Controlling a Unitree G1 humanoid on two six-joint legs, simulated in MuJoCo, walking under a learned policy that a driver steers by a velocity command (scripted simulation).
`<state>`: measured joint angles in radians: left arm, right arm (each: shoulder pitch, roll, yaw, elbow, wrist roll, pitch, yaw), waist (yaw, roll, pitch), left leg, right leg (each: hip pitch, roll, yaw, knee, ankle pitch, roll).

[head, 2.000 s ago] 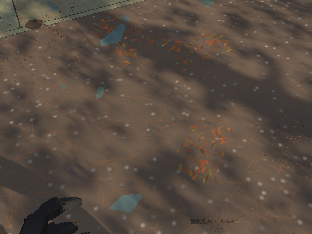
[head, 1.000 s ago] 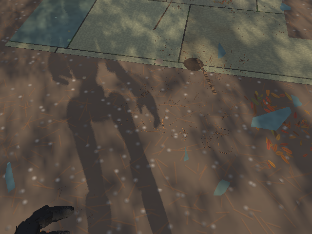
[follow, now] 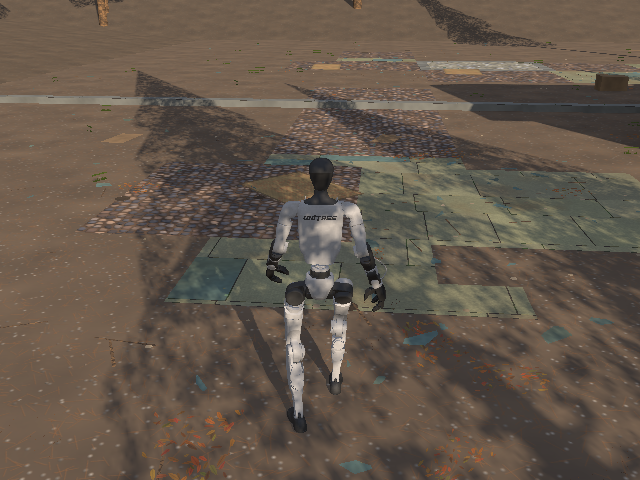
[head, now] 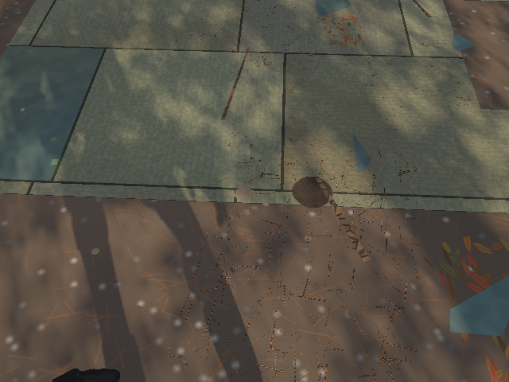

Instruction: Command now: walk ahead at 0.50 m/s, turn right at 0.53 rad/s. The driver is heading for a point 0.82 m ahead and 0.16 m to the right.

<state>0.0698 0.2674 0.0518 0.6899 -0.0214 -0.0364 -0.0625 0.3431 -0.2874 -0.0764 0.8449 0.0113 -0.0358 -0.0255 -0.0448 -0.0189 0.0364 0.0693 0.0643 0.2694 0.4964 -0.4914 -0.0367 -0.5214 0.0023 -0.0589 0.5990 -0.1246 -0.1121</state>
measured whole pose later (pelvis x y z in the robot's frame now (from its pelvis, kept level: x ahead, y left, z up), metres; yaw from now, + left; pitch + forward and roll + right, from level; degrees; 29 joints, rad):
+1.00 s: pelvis +0.53 -0.12 +0.01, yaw -29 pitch +2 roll +1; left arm 0.05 0.26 0.04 0.60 0.00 -0.05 -0.03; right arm 0.38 -0.30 -0.06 0.91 0.02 -0.05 0.00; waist -0.07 -0.01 0.04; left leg -0.06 0.07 0.09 0.66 -0.49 -0.02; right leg -0.49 -0.01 -0.03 0.58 -0.11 -0.06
